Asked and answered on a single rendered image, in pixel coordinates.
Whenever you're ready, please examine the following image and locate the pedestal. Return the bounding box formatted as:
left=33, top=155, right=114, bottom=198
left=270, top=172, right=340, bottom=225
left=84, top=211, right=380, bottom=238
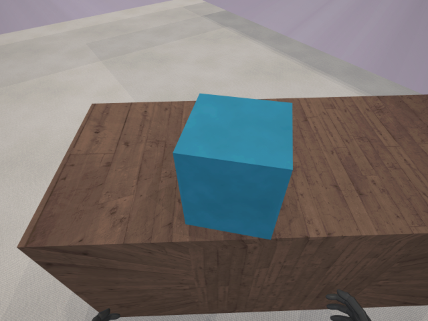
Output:
left=17, top=94, right=428, bottom=317

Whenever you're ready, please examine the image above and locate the carton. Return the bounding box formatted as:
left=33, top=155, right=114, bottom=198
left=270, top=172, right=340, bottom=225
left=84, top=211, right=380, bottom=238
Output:
left=173, top=94, right=293, bottom=240

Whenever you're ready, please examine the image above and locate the robot right hand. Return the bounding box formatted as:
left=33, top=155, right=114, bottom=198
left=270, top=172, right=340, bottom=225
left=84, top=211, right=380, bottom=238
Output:
left=326, top=289, right=372, bottom=321

